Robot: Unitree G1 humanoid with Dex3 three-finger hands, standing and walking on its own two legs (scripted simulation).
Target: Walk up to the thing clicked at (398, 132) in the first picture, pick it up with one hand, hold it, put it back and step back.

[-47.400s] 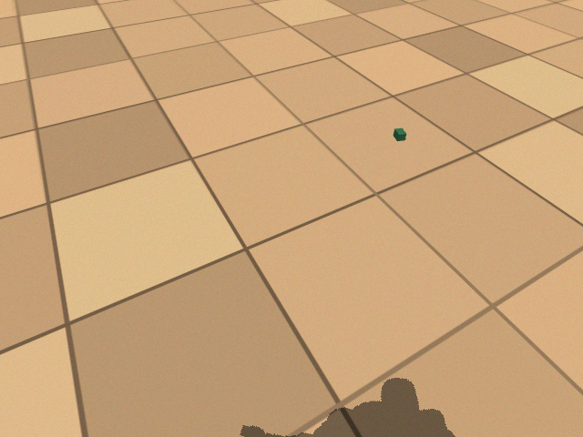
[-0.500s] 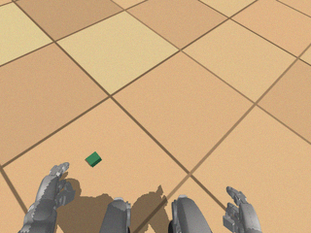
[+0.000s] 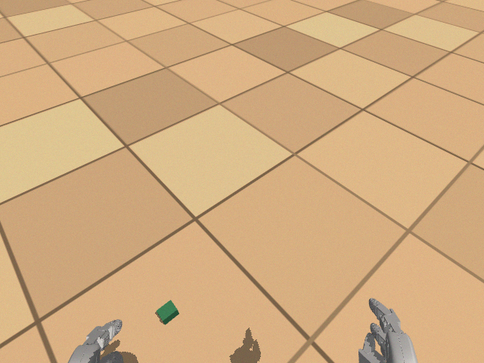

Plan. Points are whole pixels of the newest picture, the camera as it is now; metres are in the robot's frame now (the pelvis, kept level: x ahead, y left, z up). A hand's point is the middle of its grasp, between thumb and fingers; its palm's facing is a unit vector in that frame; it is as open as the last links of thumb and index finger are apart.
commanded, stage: home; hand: left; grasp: from above
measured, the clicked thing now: (167, 312) +0.48 +0.28 -0.69
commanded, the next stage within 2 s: stand in 1.90 s
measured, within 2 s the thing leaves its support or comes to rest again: neither
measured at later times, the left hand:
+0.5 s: hand out of the picture +0.16 +0.18 -0.05, palm faces +0.04 -0.98 -0.21, open 7.4 cm
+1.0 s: hand out of the picture +0.16 +0.18 -0.05, palm faces +0.04 -0.98 -0.21, open 7.4 cm
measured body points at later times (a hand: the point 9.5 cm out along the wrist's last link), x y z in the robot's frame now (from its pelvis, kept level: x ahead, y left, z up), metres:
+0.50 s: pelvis +0.00 +0.00 +0.00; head +0.02 +0.00 +0.45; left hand +0.15 +0.23 -0.03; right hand +0.15 -0.24 -0.07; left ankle +0.01 +0.12 -0.68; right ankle +0.00 -0.14 -0.68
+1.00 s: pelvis +0.00 +0.00 +0.00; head +0.03 +0.01 +0.45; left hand +0.16 +0.23 -0.03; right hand +0.17 -0.24 -0.06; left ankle +0.01 +0.12 -0.68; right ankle +0.00 -0.14 -0.68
